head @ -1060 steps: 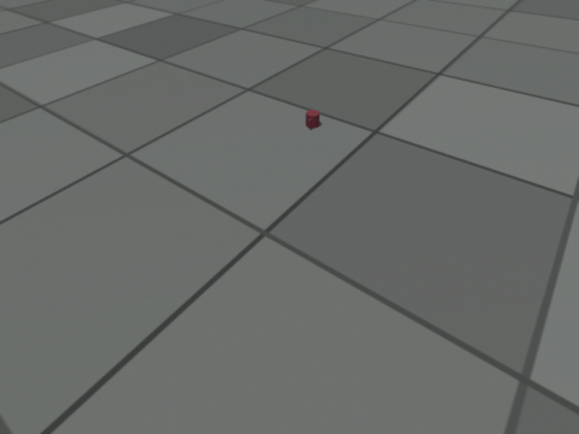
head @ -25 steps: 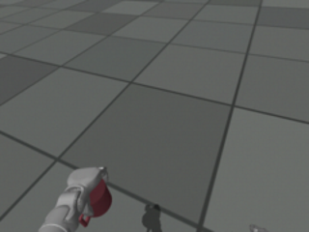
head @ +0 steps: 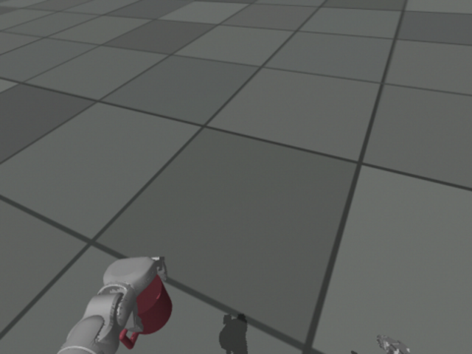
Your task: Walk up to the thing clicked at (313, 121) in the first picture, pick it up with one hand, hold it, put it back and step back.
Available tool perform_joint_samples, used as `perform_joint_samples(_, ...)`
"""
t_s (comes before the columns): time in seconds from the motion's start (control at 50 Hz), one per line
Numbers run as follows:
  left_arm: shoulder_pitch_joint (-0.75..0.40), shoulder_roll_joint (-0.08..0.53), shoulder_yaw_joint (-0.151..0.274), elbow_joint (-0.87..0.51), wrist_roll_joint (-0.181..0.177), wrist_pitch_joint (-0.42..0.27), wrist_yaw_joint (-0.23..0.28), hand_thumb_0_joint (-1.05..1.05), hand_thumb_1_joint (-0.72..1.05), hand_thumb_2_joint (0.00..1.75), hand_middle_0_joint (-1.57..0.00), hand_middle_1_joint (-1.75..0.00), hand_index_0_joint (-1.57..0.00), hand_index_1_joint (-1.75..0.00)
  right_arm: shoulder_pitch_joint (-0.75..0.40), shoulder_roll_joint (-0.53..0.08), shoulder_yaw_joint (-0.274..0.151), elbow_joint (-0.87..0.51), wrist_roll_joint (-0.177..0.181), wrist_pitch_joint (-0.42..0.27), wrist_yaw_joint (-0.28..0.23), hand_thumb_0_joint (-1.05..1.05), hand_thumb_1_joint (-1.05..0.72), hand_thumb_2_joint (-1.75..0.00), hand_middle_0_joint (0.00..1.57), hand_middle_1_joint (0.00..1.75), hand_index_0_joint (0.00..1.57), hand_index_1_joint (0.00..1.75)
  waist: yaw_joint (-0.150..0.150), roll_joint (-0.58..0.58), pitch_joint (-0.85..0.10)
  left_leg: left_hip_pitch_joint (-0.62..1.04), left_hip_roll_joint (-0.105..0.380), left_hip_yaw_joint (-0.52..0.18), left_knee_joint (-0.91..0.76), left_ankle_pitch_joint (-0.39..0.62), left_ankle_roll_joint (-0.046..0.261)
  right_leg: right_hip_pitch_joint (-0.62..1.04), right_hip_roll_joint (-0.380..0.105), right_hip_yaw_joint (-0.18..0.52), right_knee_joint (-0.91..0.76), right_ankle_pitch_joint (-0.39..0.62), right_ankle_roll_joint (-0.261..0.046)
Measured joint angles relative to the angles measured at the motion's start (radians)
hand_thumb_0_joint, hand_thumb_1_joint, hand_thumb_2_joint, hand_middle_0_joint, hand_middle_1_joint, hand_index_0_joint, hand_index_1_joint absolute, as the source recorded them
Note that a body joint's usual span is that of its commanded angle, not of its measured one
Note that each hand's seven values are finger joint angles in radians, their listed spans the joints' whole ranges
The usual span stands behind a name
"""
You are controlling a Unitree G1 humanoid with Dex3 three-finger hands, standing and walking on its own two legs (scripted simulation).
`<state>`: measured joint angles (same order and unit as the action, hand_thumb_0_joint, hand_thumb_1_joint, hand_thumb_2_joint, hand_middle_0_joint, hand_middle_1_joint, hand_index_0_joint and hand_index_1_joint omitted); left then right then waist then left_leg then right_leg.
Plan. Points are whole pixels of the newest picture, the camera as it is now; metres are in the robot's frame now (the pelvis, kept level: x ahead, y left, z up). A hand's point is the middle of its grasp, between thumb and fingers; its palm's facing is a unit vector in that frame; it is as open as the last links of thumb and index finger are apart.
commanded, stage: hold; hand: left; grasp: from above
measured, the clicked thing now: (140, 309) +0.28 +0.23 -0.09
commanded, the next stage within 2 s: crouch in 0.18 s
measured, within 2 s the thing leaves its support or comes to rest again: neither
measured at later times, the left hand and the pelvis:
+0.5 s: hand (138, 300) +0.28 +0.22 -0.06, palm faces -0.48 -0.05 -0.88, open 11.4 cm; pelvis +0.00 +0.00 +0.00, yaw +0 degrees
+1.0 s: hand (163, 317) +0.33 +0.24 -0.27, palm faces -0.43 +0.03 -0.90, open 11.3 cm; pelvis -0.03 +0.00 -0.14, yaw +0 degrees
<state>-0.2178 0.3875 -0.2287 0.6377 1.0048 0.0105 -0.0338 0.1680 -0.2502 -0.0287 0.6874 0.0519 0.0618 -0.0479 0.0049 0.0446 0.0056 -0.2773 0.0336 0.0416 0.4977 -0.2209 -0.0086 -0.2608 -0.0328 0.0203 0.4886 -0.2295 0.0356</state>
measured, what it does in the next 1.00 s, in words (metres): lowers itself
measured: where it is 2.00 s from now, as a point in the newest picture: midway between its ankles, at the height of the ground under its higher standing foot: outside the picture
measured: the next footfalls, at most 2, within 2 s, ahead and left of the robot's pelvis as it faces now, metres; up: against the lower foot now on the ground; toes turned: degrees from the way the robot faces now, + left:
none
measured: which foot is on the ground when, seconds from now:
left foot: down 0.00-1.00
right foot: down 0.00-1.00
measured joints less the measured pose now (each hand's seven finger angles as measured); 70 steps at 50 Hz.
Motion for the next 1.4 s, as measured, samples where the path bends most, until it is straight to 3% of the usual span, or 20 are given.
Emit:
perform_joint_samples(0.44,-0.009,-0.001,0.016,0.035,0.008,-0.013,0.022,-0.01,-0.24,0.79,-0.45,-0.84,-0.5,-0.83,0.011,-0.001,-0.006,0.001,-0.001,0.011,0.001,0.01,-0.9,-0.9,0.2,0.3,0.2,0.3,-0.01,-0.003,0.001,0.005,0.0,-0.003,-0.007,0.001,-0.001,0.006,0.0,-0.003,-0.007,0.001,-0.001)
perform_joint_samples(0.52,-0.013,-0.007,0.025,0.083,0.027,-0.034,0.068,-0.01,-0.24,0.8,-0.44,-0.85,-0.49,-0.84,0.008,0.001,-0.008,0.002,-0.007,0.011,0.006,0.01,-0.9,-0.89,0.2,0.3,0.2,0.3,-0.016,-0.011,0.005,-0.021,-0.002,-0.006,0.007,-0.001,-0.001,-0.019,-0.001,-0.005,0.009,-0.005,-0.001)
perform_joint_samples(0.62,-0.049,-0.02,0.029,0.2,0.064,-0.055,0.166,-0.01,-0.24,0.8,-0.43,-0.86,-0.48,-0.84,0.005,0.002,-0.014,0.021,-0.022,0.009,0.018,0.01,-0.89,-0.89,0.2,0.3,0.2,0.3,-0.028,-0.027,-0.001,-0.106,0.0,-0.014,0.071,-0.021,-0.002,-0.101,-0.001,-0.01,0.071,-0.026,-0.002)
perform_joint_samples(0.7,-0.099,-0.027,0.034,0.308,0.104,-0.068,0.239,-0.01,-0.24,0.8,-0.43,-0.86,-0.48,-0.84,0.015,-0.003,-0.024,0.037,-0.035,0.0,0.033,0.0,-0.89,-0.89,0.2,0.3,0.2,0.3,-0.043,-0.039,-0.027,-0.242,0.004,-0.023,0.184,-0.061,-0.003,-0.231,0.003,-0.015,0.177,-0.065,-0.003)
perform_joint_samples(0.84,-0.205,-0.021,0.091,0.458,0.185,-0.102,0.376,-0.01,-0.23,0.78,-0.44,-0.85,-0.49,-0.84,0.06,-0.024,-0.052,0.042,-0.067,-0.025,0.046,0.0,-0.9,-0.89,0.2,0.29,0.2,0.3,-0.079,-0.042,-0.102,-0.608,0.012,-0.043,0.518,-0.183,-0.003,-0.587,0.009,-0.019,0.501,-0.186,0.005)
perform_joint_samples(0.96,-0.298,0.003,0.142,0.53,0.194,-0.087,0.45,-0.02,-0.21,0.73,-0.45,-0.83,-0.5,-0.82,0.082,-0.03,-0.059,0.059,-0.086,-0.046,0.033,0.0,-0.9,-0.89,0.2,0.29,0.2,0.3,-0.114,-0.027,-0.155,-0.922,0.016,-0.056,0.79,-0.273,0.001,-0.896,0.013,-0.017,0.769,-0.275,0.006)
perform_joint_samples(1.18,-0.398,0.054,0.213,0.562,0.179,-0.079,0.439,-0.02,-0.21,0.73,-0.46,-0.82,-0.51,-0.81,0.063,0.017,-0.042,0.082,-0.116,-0.076,0.036,0.0,-0.9,-0.89,0.2,0.29,0.2,0.3,-0.152,0.0,-0.202,-1.348,0.013,-0.078,1.155,-0.373,0.01,-1.311,0.016,-0.016,1.127,-0.378,0.012)
perform_joint_samples(1.4,-0.431,0.099,0.255,0.557,0.215,-0.147,0.445,-0.02,-0.22,0.73,-0.49,-0.79,-0.54,-0.78,-0.005,0.028,-0.017,0.077,-0.145,-0.125,0.084,0.0,-0.9,-0.89,0.21,0.29,0.2,0.3,-0.148,-0.006,-0.201,-1.625,0.003,-0.109,1.398,-0.426,0.007,-1.571,0.015,-0.029,1.365,-0.442,0.017)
